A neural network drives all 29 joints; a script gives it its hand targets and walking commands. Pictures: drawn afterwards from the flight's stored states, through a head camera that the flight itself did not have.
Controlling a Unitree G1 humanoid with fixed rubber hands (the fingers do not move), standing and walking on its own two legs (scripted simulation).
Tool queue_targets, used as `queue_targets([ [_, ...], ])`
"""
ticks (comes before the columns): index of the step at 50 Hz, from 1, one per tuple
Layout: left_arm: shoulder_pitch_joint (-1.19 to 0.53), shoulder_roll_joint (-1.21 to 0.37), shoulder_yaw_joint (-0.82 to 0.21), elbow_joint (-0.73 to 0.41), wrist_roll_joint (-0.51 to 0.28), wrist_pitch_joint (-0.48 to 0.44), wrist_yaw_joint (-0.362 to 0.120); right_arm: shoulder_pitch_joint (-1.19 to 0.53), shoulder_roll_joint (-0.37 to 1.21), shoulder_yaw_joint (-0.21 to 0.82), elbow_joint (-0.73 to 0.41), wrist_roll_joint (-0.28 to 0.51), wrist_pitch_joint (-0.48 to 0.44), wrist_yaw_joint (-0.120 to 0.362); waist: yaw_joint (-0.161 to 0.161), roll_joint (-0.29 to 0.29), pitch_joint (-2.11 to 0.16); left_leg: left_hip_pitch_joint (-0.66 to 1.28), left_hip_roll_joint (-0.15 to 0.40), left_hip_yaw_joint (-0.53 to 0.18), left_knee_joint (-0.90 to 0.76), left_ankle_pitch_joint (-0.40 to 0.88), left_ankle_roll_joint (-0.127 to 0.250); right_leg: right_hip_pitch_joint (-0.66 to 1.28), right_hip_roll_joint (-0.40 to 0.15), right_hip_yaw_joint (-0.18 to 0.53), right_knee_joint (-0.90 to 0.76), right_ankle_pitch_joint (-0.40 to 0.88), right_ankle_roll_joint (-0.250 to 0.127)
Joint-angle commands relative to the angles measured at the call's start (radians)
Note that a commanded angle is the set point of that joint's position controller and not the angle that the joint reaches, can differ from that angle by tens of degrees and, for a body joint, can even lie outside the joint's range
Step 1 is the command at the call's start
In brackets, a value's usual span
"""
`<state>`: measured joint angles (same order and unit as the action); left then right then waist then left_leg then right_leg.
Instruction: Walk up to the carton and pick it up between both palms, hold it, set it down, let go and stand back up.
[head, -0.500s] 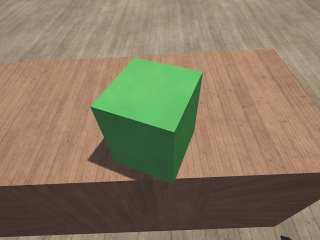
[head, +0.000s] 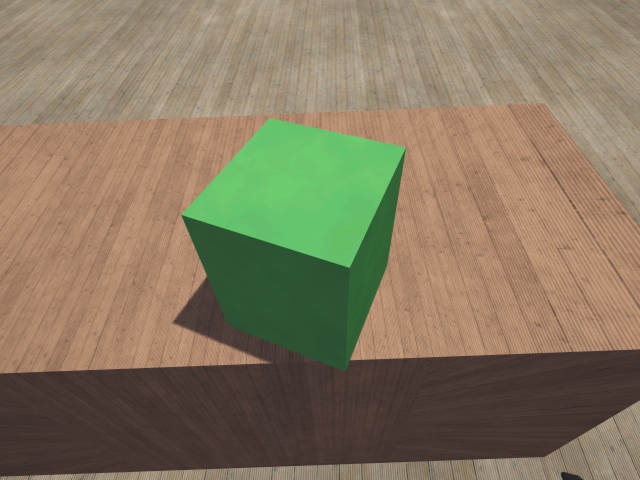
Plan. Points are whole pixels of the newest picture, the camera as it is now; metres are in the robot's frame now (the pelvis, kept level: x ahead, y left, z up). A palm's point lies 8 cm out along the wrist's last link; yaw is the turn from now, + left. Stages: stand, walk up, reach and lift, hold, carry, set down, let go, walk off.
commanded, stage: walk up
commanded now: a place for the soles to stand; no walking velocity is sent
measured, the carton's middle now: (307, 245) +0.44 +0.05 +0.04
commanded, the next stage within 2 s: reach and lift in 0.38 s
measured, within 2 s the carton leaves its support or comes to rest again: neither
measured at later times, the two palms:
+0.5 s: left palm out of the picture +0.12 +0.31 -0.11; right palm out of the picture +0.12 -0.29 -0.10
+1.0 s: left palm (111, 464) +0.18 +0.30 -0.07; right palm out of the picture +0.16 -0.24 -0.06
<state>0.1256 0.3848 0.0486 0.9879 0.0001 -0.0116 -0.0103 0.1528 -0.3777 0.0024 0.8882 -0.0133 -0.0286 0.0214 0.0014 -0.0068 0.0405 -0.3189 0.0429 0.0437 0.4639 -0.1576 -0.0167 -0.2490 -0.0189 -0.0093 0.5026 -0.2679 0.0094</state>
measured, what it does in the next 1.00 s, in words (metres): stands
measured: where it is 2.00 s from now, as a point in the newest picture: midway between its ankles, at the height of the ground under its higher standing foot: outside the picture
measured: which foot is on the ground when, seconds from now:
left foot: down 0.00-1.00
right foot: down 0.00-1.00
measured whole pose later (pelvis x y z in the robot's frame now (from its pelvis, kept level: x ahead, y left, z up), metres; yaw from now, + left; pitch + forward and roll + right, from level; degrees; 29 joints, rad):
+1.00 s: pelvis +0.02 +0.01 +0.00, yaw +0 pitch -3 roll +0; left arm 0.21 0.38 0.09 0.32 0.02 0.37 -0.06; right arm 0.22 -0.23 0.00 0.66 0.02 -0.16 -0.05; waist 0.00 -0.09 0.11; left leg -0.20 0.03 0.05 0.46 -0.20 -0.01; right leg -0.10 -0.03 -0.01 0.43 -0.28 0.03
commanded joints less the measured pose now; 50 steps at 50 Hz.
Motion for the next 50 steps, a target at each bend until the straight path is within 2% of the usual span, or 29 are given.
queue_targets([
  [1,-0.029,0.195,0.027,-0.046,0.005,-0.021,0.015,-0.031,-0.177,-0.057,0.01,0.003,0.006,-0.012,0.005,-0.013,-0.15,0.183,0.089,-0.064,-0.046,0.119,0.048,0.045,-0.13,0.072,-0.113,0.141,-0.056],
  [2,-0.019,0.205,0.028,-0.052,0.007,-0.021,0.014,-0.024,-0.178,-0.055,0.008,0.002,0.006,-0.011,0.003,0.005,-0.144,0.184,0.089,-0.075,-0.051,0.117,0.051,0.038,-0.122,0.08,-0.114,0.125,-0.055],
  [3,-0.02,0.207,0.026,-0.046,0.009,-0.021,0.014,-0.022,-0.18,-0.054,0.008,0.005,0.004,-0.012,0.008,-0.017,-0.159,0.18,0.086,-0.076,-0.046,0.081,0.055,0.045,-0.123,0.082,-0.129,0.108,-0.051],
  [4,-0.035,0.205,0.029,-0.046,0.011,-0.02,0.013,-0.021,-0.186,-0.06,0.008,-0.001,0.007,-0.01,0.0,-0.002,-0.145,0.178,0.083,-0.073,-0.055,0.065,0.057,0.034,-0.123,0.074,-0.115,0.059,-0.056],
  [8,-0.027,0.193,0.024,-0.046,0.011,-0.021,0.01,-0.023,-0.176,-0.058,0.002,0.0,0.006,-0.006,0.007,0.002,-0.121,0.16,0.084,-0.082,-0.074,0.001,0.053,0.015,-0.124,0.085,-0.147,0.011,-0.051],
  [9,-0.044,0.188,0.023,-0.053,0.012,-0.019,0.01,-0.029,-0.171,-0.057,0.002,0.0,0.006,-0.005,0.001,-0.015,-0.109,0.153,0.083,-0.093,-0.069,-0.001,0.051,0.012,-0.117,0.085,-0.152,0.01,-0.049],
  [10,-0.03,0.19,0.021,-0.051,0.011,-0.022,0.011,-0.033,-0.181,-0.06,0.004,-0.001,0.006,-0.004,0.003,0.01,-0.129,0.176,0.086,-0.087,-0.076,0.023,0.051,0.017,-0.127,0.085,-0.147,0.018,-0.051],
  [12,-0.023,0.202,0.021,-0.048,0.011,-0.025,0.009,-0.026,-0.18,-0.061,0.001,0.001,0.008,-0.006,0.003,0.011,-0.134,0.171,0.083,-0.096,-0.068,0.02,0.053,0.02,-0.119,0.092,-0.146,0.041,-0.052],
  [16,-0.038,0.193,0.028,-0.054,0.012,-0.024,0.01,-0.018,-0.177,-0.057,0.005,-0.005,0.006,-0.004,-0.004,-0.024,-0.126,0.157,0.086,-0.095,-0.075,0.009,0.049,0.031,-0.125,0.092,-0.155,0.016,-0.05],
  [18,-0.015,0.195,0.023,-0.052,0.012,-0.024,0.009,-0.032,-0.178,-0.058,-0.004,-0.002,0.005,-0.005,0.006,0.019,-0.132,0.158,0.091,-0.097,-0.078,0.023,0.05,0.028,-0.114,0.082,-0.139,0.044,-0.049],
  [19,-0.017,0.183,0.024,-0.052,0.01,-0.023,0.008,-0.034,-0.189,-0.058,-0.013,-0.002,0.006,-0.004,0.002,-0.007,-0.128,0.156,0.085,-0.104,-0.072,-0.009,0.051,0.023,-0.113,0.092,-0.147,0.022,-0.053],
  [20,-0.368,0.183,0.051,-0.346,0.012,0.144,0.033,-0.385,-0.023,-0.151,0.012,-0.12,-0.138,0.012,-0.023,-0.058,-0.078,0.086,-0.051,0.063,0.016,-0.277,0.001,-0.187,0.008,-0.081,-0.04,-0.31,-0.043],
  [21,-0.31,0.163,0.058,-0.414,0.022,0.246,0.04,-0.353,-0.072,-0.165,0.006,-0.117,-0.148,0.034,-0.016,-0.121,-0.024,0.199,-0.057,0.037,0.117,-0.301,-0.002,-0.351,-0.039,-0.026,-0.053,-0.394,-0.087],
  [22,-0.266,0.147,0.069,-0.474,0.037,0.314,0.04,-0.285,-0.082,-0.149,-0.001,-0.097,-0.144,0.037,-0.011,-0.172,0.003,0.312,-0.063,0.024,0.182,-0.285,-0.003,-0.461,-0.069,-0.012,-0.068,-0.453,-0.11],
  [23,-0.274,0.15,0.066,-0.507,0.05,0.356,0.035,-0.251,-0.092,-0.146,-0.004,-0.083,-0.142,0.036,-0.018,-0.173,0.031,0.384,-0.075,0.016,0.237,-0.235,-0.003,-0.543,-0.094,-0.007,-0.085,-0.474,-0.132],
  [25,-0.249,0.127,0.055,-0.581,0.055,0.422,0.031,-0.199,-0.095,-0.167,0.015,-0.059,-0.143,0.031,-0.033,-0.05,-0.022,0.343,-0.031,0.01,0.183,-0.185,-0.004,-0.441,-0.059,-0.049,-0.044,-0.281,-0.116],
  [27,-0.223,0.133,0.073,-0.639,0.064,0.457,0.032,-0.179,-0.115,-0.189,-0.026,-0.048,-0.132,0.024,-0.035,-0.027,-0.06,0.299,-0.008,0.01,0.148,-0.182,-0.003,-0.33,-0.036,-0.047,-0.019,-0.192,-0.1],
  [28,-0.187,0.122,0.078,-0.649,0.073,0.471,0.022,-0.144,-0.101,-0.17,-0.058,-0.029,-0.126,0.017,-0.031,-0.067,-0.043,0.363,-0.021,0.01,0.155,-0.162,0.005,-0.354,-0.04,-0.039,-0.049,-0.193,-0.107],
  [29,-0.159,0.121,0.084,-0.676,0.088,0.482,0.015,-0.112,-0.104,-0.16,-0.08,-0.02,-0.111,0.007,-0.039,-0.066,-0.047,0.415,-0.029,0.018,0.141,-0.133,0.01,-0.334,-0.031,-0.049,-0.069,-0.162,-0.099],
  [30,-0.134,0.128,0.101,-0.679,0.095,0.492,0.01,-0.09,-0.098,-0.155,-0.106,-0.007,-0.103,-0.002,-0.019,-0.047,-0.051,0.412,-0.03,0.03,0.111,-0.097,0.01,-0.265,-0.014,-0.057,-0.069,-0.081,-0.084],
  [32,-0.084,0.15,0.122,-0.691,0.1,0.486,0.009,-0.083,-0.073,-0.144,-0.154,0.011,-0.1,-0.012,0.004,0.023,-0.1,0.314,-0.036,0.062,0.036,-0.031,0.009,-0.032,0.03,-0.059,-0.023,0.115,-0.023],
  [33,-0.075,0.158,0.14,-0.697,0.103,0.484,0.003,-0.088,-0.077,-0.135,-0.192,0.027,-0.108,-0.022,0.02,0.02,-0.126,0.321,-0.043,0.07,0.029,0.031,0.012,0.015,0.031,-0.055,-0.026,0.205,-0.01],
  [35,-0.025,0.155,0.17,-0.718,0.114,0.476,0.002,-0.056,-0.06,-0.114,-0.204,0.05,-0.118,-0.036,0.026,0.02,-0.157,0.329,-0.054,0.071,0.034,0.135,0.011,0.087,0.035,-0.045,-0.027,0.31,0.007],
  [39,-0.002,0.145,0.165,-0.765,0.091,0.43,-0.016,-0.013,-0.003,-0.079,-0.288,0.07,-0.156,-0.063,0.042,-0.004,-0.193,0.366,-0.07,0.072,0.007,0.243,0.009,0.147,0.046,-0.038,-0.059,0.464,0.027],
  [40,0.006,0.162,0.173,-0.768,0.077,0.412,-0.025,-0.006,0.006,-0.062,-0.32,0.073,-0.168,-0.07,0.045,-0.034,-0.192,0.363,-0.075,0.074,-0.001,0.246,0.014,0.174,0.045,-0.028,-0.067,0.508,0.036],
  [42,0.009,0.154,0.164,-0.808,0.061,0.379,-0.029,0.02,0.037,-0.052,-0.36,0.081,-0.188,-0.079,0.045,-0.002,-0.212,0.373,-0.076,0.078,-0.016,0.274,0.0,0.19,0.045,-0.025,-0.082,0.514,0.035],
  [45,0.017,0.15,0.156,-0.834,0.032,0.343,-0.04,0.057,0.081,-0.045,-0.412,0.08,-0.193,-0.097,0.045,-0.006,-0.192,0.378,-0.077,0.083,-0.039,0.292,-0.007,0.211,0.053,-0.028,-0.111,0.517,0.035],
  [47,0.025,0.169,0.149,-0.855,0.012,0.327,-0.049,0.087,0.097,-0.038,-0.443,0.083,-0.184,-0.108,0.031,0.02,-0.164,0.386,-0.08,0.088,-0.062,0.253,-0.012,0.213,0.051,-0.026,-0.135,0.45,0.031],
  [50,0.041,0.182,0.148,-0.87,-0.009,0.314,-0.063,0.127,0.146,-0.018,-0.488,0.09,-0.161,-0.133,0.033,0.03,-0.116,0.406,-0.078,0.101,-0.085,0.233,-0.014,0.192,0.046,-0.022,-0.169,0.393,0.028],
])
